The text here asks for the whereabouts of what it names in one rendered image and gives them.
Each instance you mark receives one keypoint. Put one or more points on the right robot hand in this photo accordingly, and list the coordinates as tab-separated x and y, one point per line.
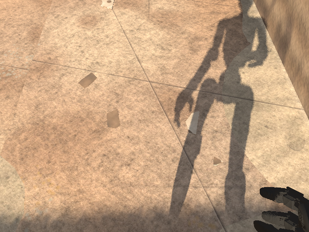
292	223

